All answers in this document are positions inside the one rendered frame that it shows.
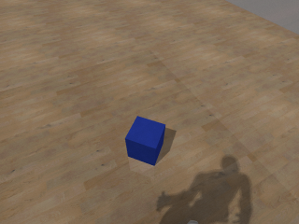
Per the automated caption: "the carton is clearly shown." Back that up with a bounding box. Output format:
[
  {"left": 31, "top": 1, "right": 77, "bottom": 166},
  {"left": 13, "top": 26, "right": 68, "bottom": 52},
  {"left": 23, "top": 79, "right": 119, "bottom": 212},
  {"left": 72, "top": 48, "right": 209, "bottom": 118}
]
[{"left": 125, "top": 116, "right": 165, "bottom": 166}]

